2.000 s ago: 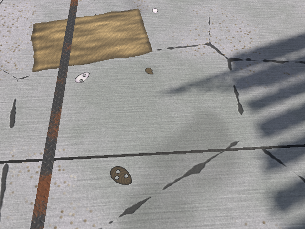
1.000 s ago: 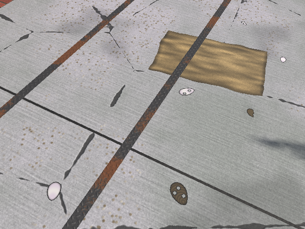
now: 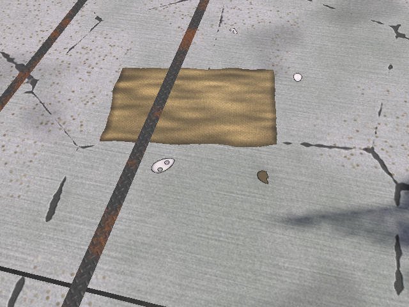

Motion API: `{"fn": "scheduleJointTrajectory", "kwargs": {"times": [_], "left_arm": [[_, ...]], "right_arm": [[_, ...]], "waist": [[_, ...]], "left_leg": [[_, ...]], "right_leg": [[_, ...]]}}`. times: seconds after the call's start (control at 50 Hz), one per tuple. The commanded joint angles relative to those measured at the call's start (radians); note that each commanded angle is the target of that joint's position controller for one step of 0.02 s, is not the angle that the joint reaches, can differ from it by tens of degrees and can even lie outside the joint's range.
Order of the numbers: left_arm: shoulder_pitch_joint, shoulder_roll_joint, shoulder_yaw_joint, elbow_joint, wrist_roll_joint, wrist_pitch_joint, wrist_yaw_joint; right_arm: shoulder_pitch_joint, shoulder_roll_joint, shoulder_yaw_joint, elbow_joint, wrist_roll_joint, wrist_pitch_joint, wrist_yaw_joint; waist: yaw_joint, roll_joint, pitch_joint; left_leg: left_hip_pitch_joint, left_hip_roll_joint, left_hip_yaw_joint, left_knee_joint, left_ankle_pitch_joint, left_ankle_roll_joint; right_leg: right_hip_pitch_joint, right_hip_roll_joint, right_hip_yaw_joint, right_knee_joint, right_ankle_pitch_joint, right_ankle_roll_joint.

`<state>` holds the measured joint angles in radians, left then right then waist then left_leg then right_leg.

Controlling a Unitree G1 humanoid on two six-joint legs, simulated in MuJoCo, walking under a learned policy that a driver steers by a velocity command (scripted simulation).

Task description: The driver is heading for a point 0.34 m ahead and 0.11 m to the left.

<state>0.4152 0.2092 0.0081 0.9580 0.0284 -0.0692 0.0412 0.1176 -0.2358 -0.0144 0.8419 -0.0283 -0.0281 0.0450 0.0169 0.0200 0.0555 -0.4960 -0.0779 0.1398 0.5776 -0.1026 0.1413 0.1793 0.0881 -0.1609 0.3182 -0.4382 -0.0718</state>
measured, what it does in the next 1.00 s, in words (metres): walks ahead: left foot, then right foot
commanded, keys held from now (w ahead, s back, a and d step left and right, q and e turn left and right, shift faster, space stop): w+q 0.22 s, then no key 0.78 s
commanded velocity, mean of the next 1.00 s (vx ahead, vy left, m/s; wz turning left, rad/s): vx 0.22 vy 0.00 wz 0.23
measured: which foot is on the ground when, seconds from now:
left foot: up 0.00-0.00, down 0.02-0.48, up 0.50-0.82, down 0.84-1.00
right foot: down 0.00-0.02, up 0.04-0.44, down 0.46-1.00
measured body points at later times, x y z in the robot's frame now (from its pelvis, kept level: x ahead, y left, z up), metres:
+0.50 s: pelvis +0.27 -0.02 +0.00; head +0.32 -0.02 +0.45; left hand +0.40 +0.24 -0.10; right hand +0.33 -0.30 -0.13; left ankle +0.12 +0.03 -0.70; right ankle +0.41 -0.08 -0.72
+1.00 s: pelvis +0.33 -0.01 +0.02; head +0.32 +0.00 +0.47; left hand +0.31 +0.24 -0.12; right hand +0.41 -0.24 -0.12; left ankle +0.28 +0.09 -0.72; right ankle +0.42 -0.08 -0.72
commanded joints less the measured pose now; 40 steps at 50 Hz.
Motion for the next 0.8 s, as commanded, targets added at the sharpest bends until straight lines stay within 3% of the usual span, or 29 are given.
{"fn": "scheduleJointTrajectory", "kwargs": {"times": [0.02,0.04,0.06,0.08,0.1,0.12,0.16,0.22,0.26,0.3,0.38,0.4,0.44,0.46,0.48,0.5,0.52,0.54,0.56,0.58,0.6,0.64,0.7,0.76,0.8], "left_arm": [[-0.114,0.221,0.048,-0.094,-0.006,-0.007,0.004],[-0.050,0.109,0.033,-0.147,-0.013,-0.017,-0.020],[-0.100,0.154,0.029,-0.169,0.003,-0.031,-0.030],[-0.157,0.162,0.026,-0.190,-0.005,-0.046,-0.040],[-0.157,0.171,0.029,-0.189,-0.009,-0.053,-0.044],[-0.169,0.162,0.029,-0.194,0.004,-0.038,-0.043],[-0.135,0.134,0.018,-0.193,0.027,0.005,-0.049],[-0.213,0.119,0.009,-0.237,0.025,0.027,-0.054],[-0.286,0.113,0.005,-0.260,0.018,0.028,-0.054],[-0.332,0.101,-0.002,-0.273,0.008,0.026,-0.053],[-0.383,0.110,-0.005,-0.281,-0.004,0.017,-0.046],[-0.362,0.124,-0.001,-0.274,-0.002,0.011,-0.043],[-0.219,0.170,0.015,-0.224,0.006,-0.006,-0.033],[-0.117,0.180,0.019,-0.191,0.011,-0.024,-0.026],[-0.007,0.234,0.027,-0.175,0.022,-0.038,-0.017],[-0.015,0.288,0.048,-0.172,0.006,-0.019,-0.025],[-0.036,0.221,0.041,-0.188,-0.024,0.000,-0.035],[-0.112,0.157,0.024,-0.192,-0.028,0.002,-0.036],[-0.182,0.110,0.008,-0.198,-0.020,0.008,-0.034],[-0.205,0.090,-0.002,-0.191,-0.018,0.009,-0.029],[-0.214,0.099,-0.002,-0.177,-0.015,0.013,-0.025],[-0.217,0.111,0.000,-0.157,-0.004,0.013,-0.029],[-0.196,0.137,0.007,-0.128,-0.001,0.023,-0.028],[-0.192,0.161,0.019,-0.112,-0.005,0.047,-0.027],[-0.207,0.159,0.021,-0.106,-0.014,0.065,-0.023]], "right_arm": [[0.458,-0.216,-0.077,0.061,-0.010,-0.008,-0.028],[0.370,-0.298,-0.102,0.040,0.001,0.007,-0.036],[0.317,-0.283,-0.107,0.036,0.037,0.006,-0.030],[0.254,-0.227,-0.096,0.020,0.033,0.006,-0.036],[0.215,-0.151,-0.077,0.022,0.023,0.006,-0.038],[0.190,-0.123,-0.066,0.022,0.019,-0.003,-0.042],[0.181,-0.139,-0.064,0.019,0.022,-0.025,-0.045],[0.220,-0.188,-0.078,0.026,0.027,-0.042,-0.041],[0.252,-0.176,-0.074,0.034,0.029,-0.039,-0.041],[0.299,-0.166,-0.071,0.048,0.033,-0.033,-0.043],[0.336,-0.156,-0.064,0.059,0.019,-0.014,-0.058],[0.326,-0.157,-0.063,0.056,0.013,-0.012,-0.063],[0.269,-0.178,-0.067,0.041,0.012,-0.018,-0.072],[0.237,-0.182,-0.067,0.035,0.024,-0.025,-0.068],[0.248,-0.133,-0.051,-0.002,0.036,-0.037,-0.065],[0.453,-0.055,-0.042,0.025,0.073,-0.027,-0.070],[0.433,-0.147,-0.054,0.061,0.031,-0.011,-0.078],[0.358,-0.147,-0.057,0.066,0.018,-0.001,-0.073],[0.307,-0.130,-0.051,0.057,0.009,0.008,-0.068],[0.274,-0.115,-0.048,0.055,0.006,0.022,-0.060],[0.292,-0.098,-0.043,0.065,0.001,0.039,-0.053],[0.314,-0.073,-0.033,0.085,0.006,0.061,-0.052],[0.265,-0.061,-0.022,0.098,0.005,0.077,-0.063],[0.223,-0.071,-0.017,0.108,0.009,0.081,-0.068],[0.238,-0.057,-0.011,0.131,0.007,0.071,-0.070]], "waist": [[-0.263,-0.034,-0.229],[-0.119,0.242,-0.274],[-0.129,0.052,-0.274],[-0.106,-0.008,-0.142],[-0.050,-0.092,-0.031],[-0.015,-0.114,0.009],[0.019,-0.078,0.006],[0.006,-0.022,0.005],[-0.023,0.002,0.017],[-0.060,0.028,-0.026],[-0.105,0.071,-0.068],[-0.094,0.076,-0.071],[-0.019,0.081,-0.099],[0.042,0.044,-0.130],[0.064,-0.058,-0.247],[-0.011,-0.296,-0.413],[-0.002,-0.129,-0.410],[-0.014,-0.064,-0.278],[-0.031,-0.045,-0.194],[-0.039,-0.075,-0.137],[-0.055,-0.118,-0.121],[-0.071,-0.136,-0.131],[-0.051,-0.159,-0.126],[-0.036,-0.174,-0.101],[-0.055,-0.144,-0.070]], "left_leg": [[0.530,0.106,-0.224,-0.118,-0.110,0.143],[0.812,0.374,-0.779,-0.149,0.019,0.316],[0.786,0.389,-0.856,-0.255,-0.096,0.359],[0.643,0.381,-0.755,-0.314,-0.164,0.319],[0.472,0.343,-0.665,-0.358,-0.109,0.262],[0.372,0.287,-0.592,-0.365,-0.023,0.220],[0.264,0.220,-0.486,-0.381,0.110,0.194],[0.224,0.160,-0.411,-0.392,0.223,0.166],[0.254,0.132,-0.351,-0.350,0.464,0.112],[0.320,0.106,-0.298,-0.285,0.672,0.042],[0.446,0.116,-0.311,-0.207,0.705,-0.006],[0.470,0.132,-0.330,-0.173,0.706,-0.010],[0.497,0.150,-0.366,-0.047,0.742,-0.028],[0.466,0.119,-0.346,0.084,0.657,-0.045],[0.325,0.068,-0.317,0.299,0.280,-0.068],[0.122,-0.094,-0.238,0.604,-0.537,-0.103],[0.082,-0.064,-0.282,0.668,-0.520,-0.095],[0.072,-0.033,-0.300,0.667,-0.449,-0.107],[0.069,0.000,-0.284,0.610,-0.411,-0.117],[0.096,0.027,-0.279,0.542,-0.381,-0.130],[0.164,0.027,-0.250,0.501,-0.350,-0.142],[0.246,0.021,-0.213,0.392,-0.338,-0.153],[0.273,0.038,-0.176,0.208,-0.346,-0.151],[0.304,0.044,-0.149,0.083,-0.282,-0.136],[0.384,0.043,-0.131,-0.064,-0.191,-0.112]], "right_leg": [[-0.302,-0.213,-0.025,0.848,0.978,0.033],[-0.781,0.025,0.067,1.234,-0.072,0.086],[-0.913,-0.031,0.256,1.263,-0.015,0.051],[-0.936,-0.092,0.269,1.182,0.072,0.043],[-0.888,-0.129,0.243,1.065,0.113,0.039],[-0.836,-0.156,0.241,0.990,0.115,0.053],[-0.750,-0.175,0.216,0.891,0.122,0.085],[-0.750,-0.186,0.166,0.709,0.214,0.122],[-0.756,-0.174,0.137,0.567,0.311,0.132],[-0.720,-0.140,0.111,0.456,0.398,0.121],[-0.670,-0.082,0.105,0.312,0.444,0.086],[-0.642,-0.073,0.119,0.276,0.422,0.072],[-0.514,-0.060,0.151,0.170,0.418,0.030],[-0.378,-0.092,0.166,0.062,0.583,0.007],[-0.137,-0.295,0.329,0.145,1.032,-0.038],[0.092,-0.567,0.619,0.208,1.470,-0.252],[-0.002,-0.528,0.655,0.151,1.296,-0.261],[-0.130,-0.466,0.552,0.101,1.089,-0.230],[-0.233,-0.411,0.479,0.051,0.936,-0.188],[-0.318,-0.366,0.410,0.007,0.868,-0.158],[-0.397,-0.325,0.354,-0.022,0.809,-0.137],[-0.458,-0.286,0.294,-0.037,0.739,-0.122],[-0.467,-0.278,0.304,-0.062,0.468,-0.121],[-0.504,-0.275,0.349,-0.097,0.134,-0.110],[-0.575,-0.264,0.354,-0.096,-0.008,-0.074]]}}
